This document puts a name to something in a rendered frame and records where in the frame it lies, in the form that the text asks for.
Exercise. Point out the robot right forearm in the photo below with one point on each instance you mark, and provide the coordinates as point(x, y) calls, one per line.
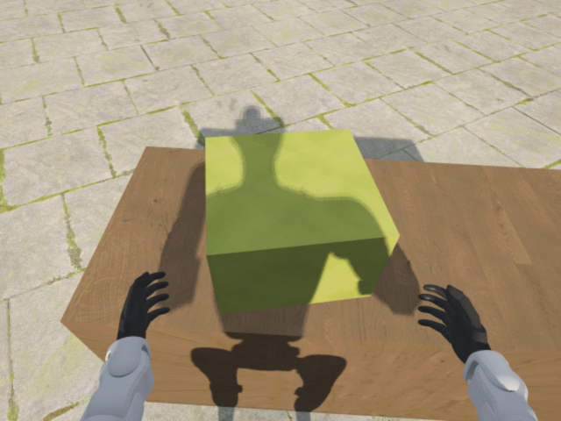
point(495, 390)

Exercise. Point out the robot right hand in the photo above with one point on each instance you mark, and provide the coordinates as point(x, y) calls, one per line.
point(463, 327)

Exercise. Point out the pedestal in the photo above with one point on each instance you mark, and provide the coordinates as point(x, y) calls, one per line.
point(492, 232)

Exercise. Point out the carton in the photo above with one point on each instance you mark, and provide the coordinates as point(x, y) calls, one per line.
point(292, 218)

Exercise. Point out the robot left forearm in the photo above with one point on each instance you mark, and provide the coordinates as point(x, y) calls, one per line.
point(126, 379)

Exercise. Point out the robot left hand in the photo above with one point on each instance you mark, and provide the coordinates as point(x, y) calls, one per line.
point(134, 319)

